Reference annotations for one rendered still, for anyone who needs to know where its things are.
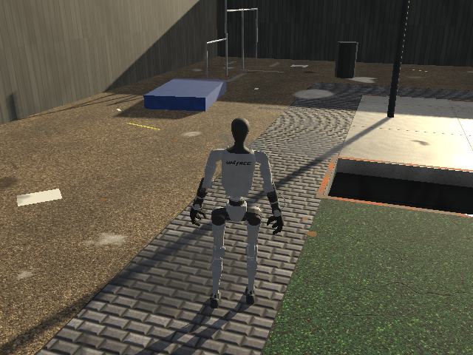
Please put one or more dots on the robot left hand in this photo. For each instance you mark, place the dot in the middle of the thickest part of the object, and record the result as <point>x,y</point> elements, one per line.
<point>194,215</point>

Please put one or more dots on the robot left upper arm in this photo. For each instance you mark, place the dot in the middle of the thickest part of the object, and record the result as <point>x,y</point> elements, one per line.
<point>211,166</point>

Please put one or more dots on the robot right shin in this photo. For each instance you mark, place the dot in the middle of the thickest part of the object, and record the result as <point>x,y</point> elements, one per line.
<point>251,269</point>

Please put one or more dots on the robot right upper arm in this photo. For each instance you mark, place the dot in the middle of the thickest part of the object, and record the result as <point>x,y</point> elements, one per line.
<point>265,170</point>

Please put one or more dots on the right robot forearm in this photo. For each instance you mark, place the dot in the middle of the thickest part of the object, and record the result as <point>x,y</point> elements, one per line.
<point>274,202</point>

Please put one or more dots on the left robot forearm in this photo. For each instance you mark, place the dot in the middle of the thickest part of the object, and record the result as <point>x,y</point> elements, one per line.
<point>200,196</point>

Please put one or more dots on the robot right hand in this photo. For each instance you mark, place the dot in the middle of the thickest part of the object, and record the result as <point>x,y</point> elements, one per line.
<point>279,222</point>

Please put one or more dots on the robot left shin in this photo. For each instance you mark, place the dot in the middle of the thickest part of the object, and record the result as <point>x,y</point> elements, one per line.
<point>216,272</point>

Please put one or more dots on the robot shin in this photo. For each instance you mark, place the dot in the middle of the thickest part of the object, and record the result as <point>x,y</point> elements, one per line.
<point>216,272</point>
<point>251,269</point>

